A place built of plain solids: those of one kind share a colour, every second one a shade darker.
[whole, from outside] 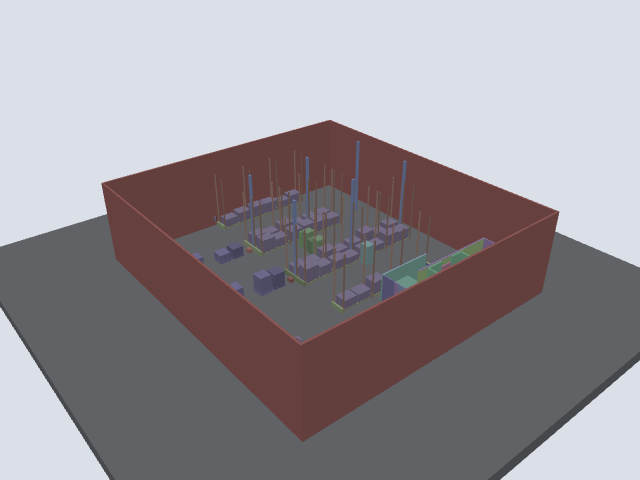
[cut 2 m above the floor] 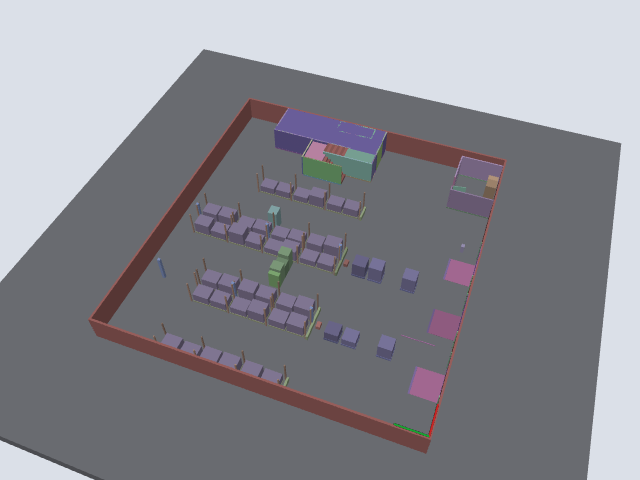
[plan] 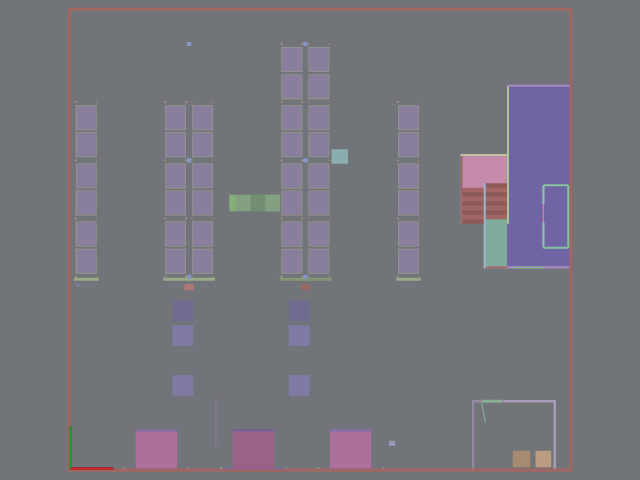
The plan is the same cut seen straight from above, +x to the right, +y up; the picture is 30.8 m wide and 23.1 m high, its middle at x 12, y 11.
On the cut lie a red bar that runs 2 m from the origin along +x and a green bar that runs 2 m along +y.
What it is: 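Racking aisles and the goods-in floor of a storage hall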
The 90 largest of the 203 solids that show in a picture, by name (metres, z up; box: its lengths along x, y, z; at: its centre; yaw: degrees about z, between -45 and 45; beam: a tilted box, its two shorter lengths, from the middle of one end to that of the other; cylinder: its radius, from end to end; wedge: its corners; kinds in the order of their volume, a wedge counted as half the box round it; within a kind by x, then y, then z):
{
 "mezz_deck_1": {"box": [3.0, 8.84, 3.63], "at": [22.5, 14.05, 1.77]},
 "wall_1": {"box": [0.15, 22.33, 6.71], "at": [-0.07, 11.02, 3.31]},
 "wall_2": {"box": [24.3, 0.15, 6.71], "at": [12.0, -0.07, 3.31]},
 "wall_3": {"box": [24.3, 0.15, 6.71], "at": [12.0, 22.11, 3.31]},
 "wall_4": {"box": [0.15, 22.33, 6.71], "at": [24.07, 11.02, 3.31]},
 "row_load_1": {"box": [0.95, 1.16, 0.71], "at": [0.75, 9.98, 0.5]},
 "row_load_2": {"box": [0.95, 1.16, 0.93], "at": [0.75, 11.29, 0.6]},
 "row_load_3": {"box": [0.95, 1.16, 1.01], "at": [0.75, 12.78, 0.65]},
 "row_load_4": {"box": [0.95, 1.16, 0.96], "at": [0.75, 14.09, 0.62]},
 "row_load_5": {"box": [0.95, 1.16, 0.68], "at": [0.75, 15.58, 0.48]},
 "row_load_6": {"box": [0.95, 1.16, 0.89], "at": [0.75, 16.89, 0.58]},
 "row_load_7": {"box": [0.95, 1.16, 0.95], "at": [5.05, 9.98, 0.62]},
 "row_load_8": {"box": [0.95, 1.16, 0.72], "at": [5.05, 11.29, 0.5]},
 "row_load_9": {"box": [0.95, 1.16, 1.0], "at": [5.05, 12.78, 0.64]},
 "row_load_10": {"box": [0.95, 1.16, 0.64], "at": [5.05, 14.09, 0.46]},
 "row_load_11": {"box": [0.95, 1.16, 0.7], "at": [5.05, 15.58, 0.49]},
 "row_load_12": {"box": [0.95, 1.16, 0.7], "at": [5.05, 16.89, 0.49]},
 "row_load_13": {"box": [0.95, 1.16, 1.13], "at": [6.35, 9.98, 0.7]},
 "row_load_14": {"box": [0.95, 1.16, 0.79], "at": [6.35, 11.29, 0.53]},
 "row_load_15": {"box": [0.95, 1.16, 0.96], "at": [6.35, 12.78, 0.62]},
 "row_load_16": {"box": [0.95, 1.16, 1.04], "at": [6.35, 14.09, 0.66]},
 "row_load_17": {"box": [0.95, 1.16, 0.92], "at": [6.35, 15.58, 0.6]},
 "row_load_18": {"box": [0.95, 1.16, 0.78], "at": [6.35, 16.89, 0.53]},
 "row_load_19": {"box": [0.95, 1.16, 0.66], "at": [10.65, 9.98, 0.47]},
 "row_load_20": {"box": [0.95, 1.16, 0.58], "at": [10.65, 11.29, 0.43]},
 "row_load_21": {"box": [0.95, 1.16, 0.99], "at": [10.65, 12.78, 0.64]},
 "row_load_22": {"box": [0.95, 1.16, 0.55], "at": [10.65, 14.09, 0.42]},
 "row_load_23": {"box": [0.95, 1.16, 0.68], "at": [10.65, 15.58, 0.48]},
 "row_load_24": {"box": [0.95, 1.16, 1.19], "at": [10.65, 16.89, 0.73]},
 "row_load_25": {"box": [0.95, 1.16, 0.66], "at": [10.65, 18.38, 0.47]},
 "row_load_26": {"box": [0.95, 1.16, 0.97], "at": [10.65, 19.69, 0.63]},
 "row_load_27": {"box": [0.95, 1.16, 1.2], "at": [11.95, 9.98, 0.74]},
 "row_load_28": {"box": [0.95, 1.16, 0.85], "at": [11.95, 11.29, 0.56]},
 "row_load_29": {"box": [0.95, 1.16, 0.77], "at": [11.95, 12.78, 0.52]},
 "row_load_30": {"box": [0.95, 1.16, 0.58], "at": [11.95, 14.09, 0.43]},
 "row_load_31": {"box": [0.95, 1.16, 0.75], "at": [11.95, 15.58, 0.51]},
 "row_load_32": {"box": [0.95, 1.16, 0.6], "at": [11.95, 16.89, 0.44]},
 "row_load_33": {"box": [0.95, 1.16, 1.03], "at": [11.95, 18.38, 0.66]},
 "row_load_34": {"box": [0.95, 1.16, 0.93], "at": [11.95, 19.69, 0.6]},
 "row_load_35": {"box": [0.95, 1.16, 0.72], "at": [16.25, 9.98, 0.5]},
 "row_load_36": {"box": [0.95, 1.16, 0.69], "at": [16.25, 11.29, 0.49]},
 "row_load_37": {"box": [0.95, 1.16, 1.06], "at": [16.25, 12.78, 0.67]},
 "row_load_38": {"box": [0.95, 1.16, 0.58], "at": [16.25, 14.09, 0.43]},
 "row_load_39": {"box": [0.95, 1.16, 0.63], "at": [16.25, 15.58, 0.46]},
 "row_load_40": {"box": [0.95, 1.16, 0.58], "at": [16.25, 16.89, 0.43]},
 "mezz_head_landing_1": {"box": [1.02, 2.27, 3.63], "at": [20.49, 10.87, 1.77]},
 "mezz_half_landing_1": {"box": [2.14, 1.52, 1.84], "at": [19.93, 14.28, 0.87]},
 "lane_load_1": {"box": [0.95, 0.95, 1.09], "at": [5.4, 4.0, 0.68]},
 "lane_load_2": {"box": [0.95, 0.95, 0.59], "at": [5.4, 6.4, 0.43]},
 "lane_load_3": {"box": [0.95, 0.95, 0.73], "at": [5.4, 7.6, 0.5]},
 "lane_load_4": {"box": [0.95, 0.95, 1.25], "at": [11.0, 4.0, 0.77]},
 "lane_load_5": {"box": [0.95, 0.95, 1.32], "at": [11.0, 6.4, 0.8]},
 "lane_load_6": {"box": [0.95, 0.95, 1.14], "at": [11.0, 7.6, 0.71]},
 "mezz_steps_1": {"box": [1.02, 0.22, 1.64], "at": [19.37, 13.41, 0.77]},
 "mezz_steps_2": {"box": [1.02, 0.22, 3.44], "at": [20.49, 12.11, 1.67]},
 "mezz_steps_3": {"box": [1.02, 0.22, 3.24], "at": [20.49, 12.32, 1.57]},
 "mezz_steps_4": {"box": [1.02, 0.22, 3.04], "at": [20.49, 12.54, 1.47]},
 "mezz_steps_5": {"box": [1.02, 0.22, 2.84], "at": [20.49, 12.76, 1.37]},
 "mezz_steps_6": {"box": [1.02, 0.22, 2.64], "at": [20.49, 12.97, 1.27]},
 "mezz_steps_7": {"box": [1.02, 0.22, 2.44], "at": [20.49, 13.19, 1.17]},
 "mezz_steps_8": {"box": [1.02, 0.22, 2.24], "at": [20.49, 13.41, 1.07]},
 "mezz_steps_9": {"box": [1.02, 0.22, 2.04], "at": [20.49, 13.63, 0.97]},
 "mezz_par_whole_1": {"box": [0.1, 6.59, 4.63], "at": [21.05, 15.08, 2.27]},
 "mezz_par_whole_2": {"box": [3.0, 0.1, 4.63], "at": [22.5, 18.42, 2.27]},
 "mezz_par_whole_3": {"box": [1.2, 0.1, 4.63], "at": [23.4, 9.68, 2.27]},
 "office_1": {"box": [0.1, 1.2, 6.13], "at": [22.75, 11.23, 3.02]},
 "office_2": {"box": [0.1, 0.9, 6.13], "at": [22.75, 13.18, 3.02]},
 "office_3": {"box": [1.2, 0.1, 6.13], "at": [23.35, 10.63, 3.02]},
 "office_4": {"box": [1.2, 0.1, 6.13], "at": [23.35, 13.63, 3.02]},
 "office_5": {"box": [0.1, 3.0, 6.13], "at": [23.95, 12.13, 3.02]},
 "mezz_par_1": {"box": [0.1, 6.59, 4.59], "at": [21.05, 15.08, 2.25]},
 "narrow_pinch_stack_1": {"box": [0.72, 0.81, 1.73], "at": [8.3, 12.78, 0.81]},
 "narrow_pinch_stack_2": {"box": [0.72, 0.81, 1.26], "at": [9.01, 12.78, 0.58]},
 "narrow_pinch_stack_3": {"box": [0.72, 0.81, 1.65], "at": [9.72, 12.78, 0.77]},
 "room_wall_1": {"box": [0.1, 3.19, 2.55], "at": [19.37, 1.6, 1.23]},
 "room_wall_2": {"box": [2.52, 0.1, 2.55], "at": [22.09, 3.24, 1.23]},
 "room_wall_3": {"box": [0.1, 3.19, 2.55], "at": [23.3, 1.6, 1.23]},
 "mezz_spine_whole_1": {"box": [0.1, 4.1, 4.63], "at": [19.93, 11.68, 2.27]},
 "mezz_spine_1": {"box": [0.1, 4.1, 4.59], "at": [19.93, 11.68, 2.25]},
 "room_stock_1": {"box": [0.84, 0.8, 1.47], "at": [21.7, 0.46, 0.68]},
 "room_stock_2": {"box": [0.77, 0.8, 0.96], "at": [22.75, 0.46, 0.43]},
 "left_cage_1": {"box": [0.8, 0.7, 1.75], "at": [12.95, 15.01, 0.82]},
 "mezz_cheek_whole_1": {"box": [0.1, 3.25, 2.94], "at": [18.81, 13.41, 1.42]},
 "mezz_cheek_1": {"box": [0.1, 3.25, 2.9], "at": [18.81, 13.41, 1.4]},
 "mezz_half_whole_1": {"box": [2.24, 0.1, 2.94], "at": [19.88, 15.09, 1.42]},
 "mezz_gate_base_1": {"box": [1.5, 0.1, 3.63], "at": [22.05, 9.68, 1.77]},
 "mezz_landing_whole_1": {"box": [1.02, 0.1, 4.63], "at": [20.49, 9.68, 2.27]},
 "shutter_1": {"box": [3.0, 0.05, 3.15], "at": [8.8, -0.03, 1.52]},
 "mezz_landing_1": {"box": [1.02, 0.1, 4.59], "at": [20.49, 9.68, 2.25]},
 "narrow_pinch_cartons_1": {"box": [0.32, 0.8, 1.47], "at": [7.79, 12.78, 0.69]}
}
